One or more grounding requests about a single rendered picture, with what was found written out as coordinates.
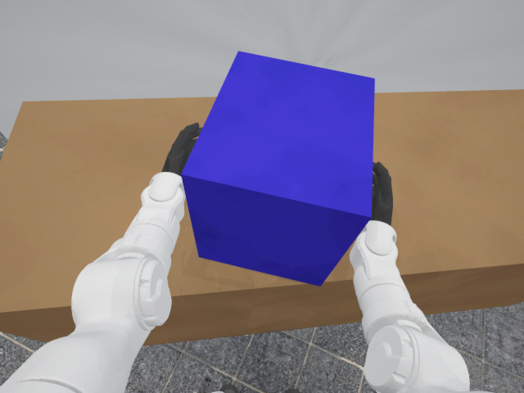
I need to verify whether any robot right hand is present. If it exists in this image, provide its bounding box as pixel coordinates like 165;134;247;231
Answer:
369;161;393;226

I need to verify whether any left robot upper arm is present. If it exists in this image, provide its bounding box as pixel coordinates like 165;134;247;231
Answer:
0;257;172;393

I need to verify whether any pedestal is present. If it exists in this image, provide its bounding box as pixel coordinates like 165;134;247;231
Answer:
0;89;524;346

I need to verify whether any carton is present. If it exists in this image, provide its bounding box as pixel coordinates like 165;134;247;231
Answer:
181;51;375;287

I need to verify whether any left robot forearm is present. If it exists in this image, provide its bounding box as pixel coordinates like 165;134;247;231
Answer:
71;172;186;325

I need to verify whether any robot left hand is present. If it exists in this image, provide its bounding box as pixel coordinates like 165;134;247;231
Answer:
161;123;203;177

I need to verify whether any right robot upper arm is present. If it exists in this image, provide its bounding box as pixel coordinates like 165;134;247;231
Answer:
364;324;494;393

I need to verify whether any right robot forearm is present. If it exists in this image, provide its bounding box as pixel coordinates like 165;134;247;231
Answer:
350;220;470;390

